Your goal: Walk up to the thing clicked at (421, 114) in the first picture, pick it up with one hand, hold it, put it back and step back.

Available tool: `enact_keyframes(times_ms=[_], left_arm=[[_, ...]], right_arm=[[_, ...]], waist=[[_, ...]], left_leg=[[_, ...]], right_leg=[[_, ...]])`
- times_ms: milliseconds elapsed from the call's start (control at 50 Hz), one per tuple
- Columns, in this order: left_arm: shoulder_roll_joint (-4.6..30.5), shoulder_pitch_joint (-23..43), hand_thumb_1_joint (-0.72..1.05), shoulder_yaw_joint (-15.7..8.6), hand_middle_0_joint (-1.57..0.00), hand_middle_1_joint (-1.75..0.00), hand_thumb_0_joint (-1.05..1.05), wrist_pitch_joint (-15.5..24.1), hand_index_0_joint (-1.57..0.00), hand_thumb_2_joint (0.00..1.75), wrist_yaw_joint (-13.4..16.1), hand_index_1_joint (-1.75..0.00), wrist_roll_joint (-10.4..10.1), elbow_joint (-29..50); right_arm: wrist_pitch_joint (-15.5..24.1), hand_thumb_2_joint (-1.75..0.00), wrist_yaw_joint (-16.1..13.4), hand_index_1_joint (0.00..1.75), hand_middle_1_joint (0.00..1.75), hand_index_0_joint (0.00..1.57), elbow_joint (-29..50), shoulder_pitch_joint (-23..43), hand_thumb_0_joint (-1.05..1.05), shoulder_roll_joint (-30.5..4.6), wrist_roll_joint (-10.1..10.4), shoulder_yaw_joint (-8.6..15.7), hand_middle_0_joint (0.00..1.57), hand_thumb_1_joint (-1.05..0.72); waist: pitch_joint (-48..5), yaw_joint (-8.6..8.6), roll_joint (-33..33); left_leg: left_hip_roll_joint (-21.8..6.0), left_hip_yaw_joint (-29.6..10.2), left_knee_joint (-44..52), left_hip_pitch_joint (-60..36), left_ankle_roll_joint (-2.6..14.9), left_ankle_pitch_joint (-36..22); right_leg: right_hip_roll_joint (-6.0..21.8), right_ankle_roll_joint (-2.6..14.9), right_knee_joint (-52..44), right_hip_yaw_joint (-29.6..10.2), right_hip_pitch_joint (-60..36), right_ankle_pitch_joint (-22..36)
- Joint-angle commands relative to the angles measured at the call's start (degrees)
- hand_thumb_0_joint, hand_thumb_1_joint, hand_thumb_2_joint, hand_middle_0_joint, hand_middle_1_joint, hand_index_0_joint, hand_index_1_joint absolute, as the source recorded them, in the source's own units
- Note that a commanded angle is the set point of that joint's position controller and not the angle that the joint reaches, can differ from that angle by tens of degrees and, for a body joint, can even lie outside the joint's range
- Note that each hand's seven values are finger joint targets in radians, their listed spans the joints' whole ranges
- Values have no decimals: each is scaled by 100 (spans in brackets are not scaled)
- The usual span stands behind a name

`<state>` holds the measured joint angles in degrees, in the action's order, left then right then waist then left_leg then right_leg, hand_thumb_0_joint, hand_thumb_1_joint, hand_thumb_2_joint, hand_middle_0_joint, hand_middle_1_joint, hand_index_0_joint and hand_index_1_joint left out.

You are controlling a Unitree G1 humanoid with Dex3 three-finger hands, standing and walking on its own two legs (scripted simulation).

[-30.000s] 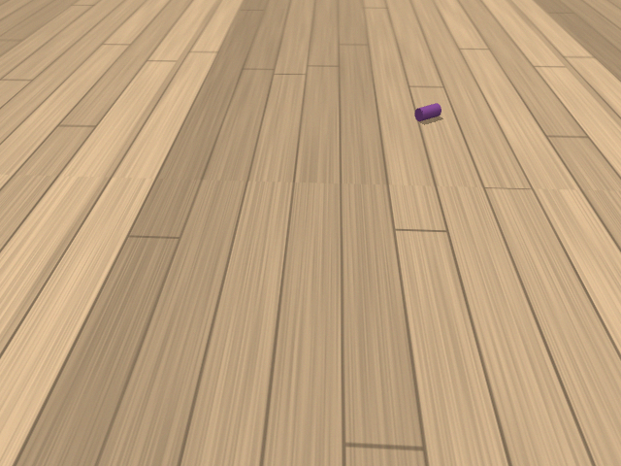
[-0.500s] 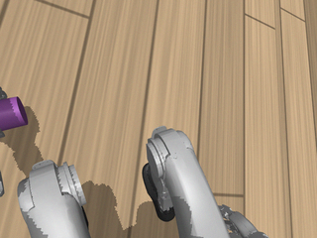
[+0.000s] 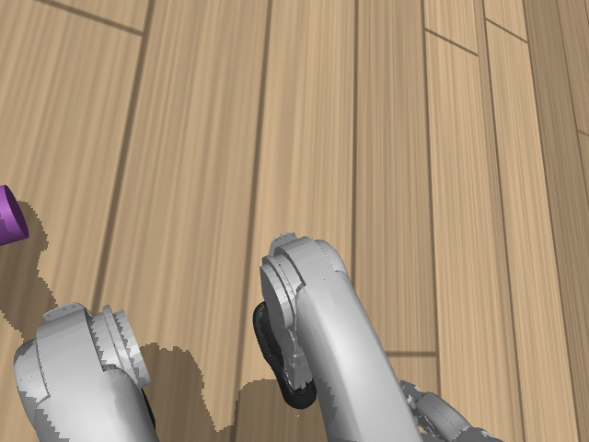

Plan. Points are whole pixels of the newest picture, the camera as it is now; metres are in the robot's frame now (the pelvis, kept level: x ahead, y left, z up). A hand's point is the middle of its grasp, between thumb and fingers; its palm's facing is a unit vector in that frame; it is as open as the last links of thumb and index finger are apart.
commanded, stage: rest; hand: left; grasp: from above
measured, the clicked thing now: out of the picture +0.44 +0.31 -0.26
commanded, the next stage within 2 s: open in 0.02 s
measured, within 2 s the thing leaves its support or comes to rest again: rests again in 0.62 s
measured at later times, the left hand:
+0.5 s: hand out of the picture +0.44 +0.31 -0.23, palm faces -0.43 -0.14 -0.89, open 10.7 cm
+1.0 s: hand out of the picture +0.44 +0.31 -0.23, palm faces -0.44 -0.15 -0.88, open 13.2 cm
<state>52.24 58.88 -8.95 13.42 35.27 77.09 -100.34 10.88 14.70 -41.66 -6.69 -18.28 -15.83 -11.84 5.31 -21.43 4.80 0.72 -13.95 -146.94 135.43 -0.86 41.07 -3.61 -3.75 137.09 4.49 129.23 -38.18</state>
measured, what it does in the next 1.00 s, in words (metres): stands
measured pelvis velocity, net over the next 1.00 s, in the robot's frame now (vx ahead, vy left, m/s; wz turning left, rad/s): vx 0.00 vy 0.00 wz -0.02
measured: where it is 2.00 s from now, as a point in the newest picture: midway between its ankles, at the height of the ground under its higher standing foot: (222, 412)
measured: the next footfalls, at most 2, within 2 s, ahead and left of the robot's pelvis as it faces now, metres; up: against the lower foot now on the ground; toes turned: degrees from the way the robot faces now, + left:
none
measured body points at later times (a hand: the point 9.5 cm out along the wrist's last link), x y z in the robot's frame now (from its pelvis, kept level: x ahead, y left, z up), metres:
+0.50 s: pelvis +0.00 +0.00 +0.00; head +0.25 +0.12 +0.35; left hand +0.46 +0.31 -0.18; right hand +0.04 -0.25 -0.06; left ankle +0.06 +0.13 -0.26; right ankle +0.12 -0.14 -0.26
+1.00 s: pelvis +0.00 +0.00 +0.00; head +0.25 +0.12 +0.35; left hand +0.46 +0.32 -0.18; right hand +0.05 -0.25 -0.06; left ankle +0.06 +0.13 -0.26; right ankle +0.12 -0.14 -0.26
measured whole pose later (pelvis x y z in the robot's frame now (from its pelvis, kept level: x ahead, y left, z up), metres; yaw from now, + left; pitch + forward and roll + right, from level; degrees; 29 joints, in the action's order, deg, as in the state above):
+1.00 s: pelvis +0.00 +0.00 +0.00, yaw -1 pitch +28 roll -14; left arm 54.5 58.5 -7.3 13.7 34.6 75.4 -99.5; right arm 12.7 16.5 -40.4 -6.7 -18.7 -16.2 -14.2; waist 6.6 -21.6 5.7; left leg 0.7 -15.1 -146.8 134.7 -1.0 41.2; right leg -3.6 -4.1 136.1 5.6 128.2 -37.7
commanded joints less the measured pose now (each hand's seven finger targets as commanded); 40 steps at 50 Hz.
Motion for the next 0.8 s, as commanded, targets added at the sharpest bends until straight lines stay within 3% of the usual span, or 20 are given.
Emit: enact_keyframes(times_ms=[0,20,60,100,200,220,260,340,500,520,540,580,600,640,660,760,780], left_arm=[[1431,1485,93,-107,-127,-36,0,62,-126,58,271,-37,-41,492],[1402,1515,92,-57,-127,-36,0,70,-126,57,280,-37,-42,429],[1437,1441,89,-74,-125,-36,0,82,-124,60,330,-38,-38,405],[1370,1501,92,30,-127,-37,0,83,-126,58,306,-38,-2,332],[1505,1543,52,71,-89,-40,0,121,-88,57,343,-42,-17,353],[1585,1550,44,-13,-85,-41,0,128,-83,58,382,-43,-25,381],[1435,1575,28,139,-77,-44,0,135,-76,58,355,-45,22,380],[1481,1605,8,107,-63,-46,0,136,-62,58,435,-48,-12,395],[1376,1712,-12,181,-45,-60,0,68,-44,67,404,-62,-47,480],[1453,1676,-14,119,-43,-62,0,52,-42,69,399,-63,-71,492],[1310,1671,-16,227,-42,-64,0,24,-41,70,354,-65,-102,491],[1457,1603,-19,120,-39,-67,0,7,-38,73,338,-69,-129,523],[1513,1438,-21,36,-37,-69,0,-22,-36,75,340,-70,-137,545],[1490,1449,-25,32,-33,-73,0,-33,-32,77,313,-74,-147,618],[1342,1510,-27,186,-32,-74,0,-48,-31,78,265,-75,-155,597],[1443,1461,-33,37,-26,-81,0,-20,-25,84,193,-82,-229,751],[1415,1451,-35,113,-25,-81,0,-19,-24,85,164,-82,-217,691]], right_arm=[[64,-90,-49,30,30,20,2,-949,0,-1832,1,449,20,-90],[81,-90,-36,30,30,20,-8,-958,0,-1845,-17,441,20,-90],[84,-90,-54,30,30,20,7,-922,0,-1826,-16,397,20,-90],[114,-90,-22,30,30,20,31,-938,0,-1882,-57,384,20,-90],[155,-90,-24,30,30,20,43,-853,0,-1895,-58,318,20,-89],[151,-90,-40,30,30,20,60,-905,0,-1910,-48,301,20,-89],[195,-90,-22,30,30,20,74,-861,0,-1928,-55,344,20,-89],[248,-90,-2,30,30,20,85,-839,0,-1951,-45,339,20,-89],[330,-90,79,30,30,20,60,-904,0,-2003,-75,362,20,-89],[334,-90,94,30,30,20,23,-938,0,-1964,-72,339,20,-89],[367,-90,101,30,30,20,34,-855,0,-1974,-62,357,20,-89],[350,-90,126,30,30,20,17,-935,0,-1950,-42,321,20,-90],[333,-90,117,30,30,20,21,-965,0,-1935,-53,315,20,-89],[306,-90,120,30,30,20,32,-942,0,-1936,-53,328,20,-89],[318,-90,133,30,30,20,36,-943,0,-1988,-33,380,20,-90],[295,-90,155,30,30,20,48,-966,0,-1936,-23,329,20,-89],[290,-90,170,30,30,20,34,-972,0,-1895,-8,315,20,-90]], waist=[[-3384,-184,-2543],[-3330,-244,-2598],[-3416,-188,-2538],[-3304,-308,-2578],[-3253,-274,-2523],[-3287,-255,-2539],[-3173,-302,-2608],[-3207,-275,-2576],[-3194,-362,-2767],[-3255,-327,-2825],[-3259,-310,-2827],[-3314,-292,-2864],[-3437,-200,-2854],[-3459,-213,-2920],[-3332,-287,-3007],[-3421,-263,-2948],[-3328,-283,-2873]], left_leg=[[-130,694,1626,-2722,134,-997],[-134,702,1610,-2744,133,-1006],[-145,652,1633,-2752,125,-1084],[-153,673,1551,-2777,139,-1144],[-166,664,1534,-2605,155,-904],[-158,641,1597,-2662,140,-957],[-166,643,1566,-2709,125,-875],[-185,574,1607,-2733,109,-854],[-181,587,1589,-2833,90,-915],[-192,584,1587,-2883,85,-1007],[-189,572,1566,-2942,68,-1026],[-191,552,1609,-2933,66,-1115],[-182,559,1647,-2976,65,-1214],[-185,557,1663,-3001,56,-1283],[-187,566,1630,-3010,48,-1266],[-188,538,1624,-3064,42,-1444],[-184,599,1563,-2927,75,-1322]], right_leg=[[-116,450,-1078,1029,-1755,1254],[-122,453,-1064,1021,-1769,1286],[-132,449,-1077,1054,-1804,1341],[-130,428,-1039,1041,-1797,1428],[-170,438,-1127,1023,-1842,1240],[-155,435,-1133,1055,-1842,1269],[-152,443,-1073,1065,-1749,1211],[-150,441,-1070,1075,-1734,1202],[-130,434,-1050,1083,-1732,1288],[-143,440,-1066,1086,-1811,1355],[-127,439,-1010,1090,-1702,1368],[-130,445,-1023,1096,-1848,1441],[-140,452,-1043,1098,-1900,1495],[-131,457,-1031,1106,-1869,1551],[-127,469,-982,1090,-1800,1548],[-115,467,-982,1110,-1871,1665],[-133,462,-1032,1063,-1935,1596]])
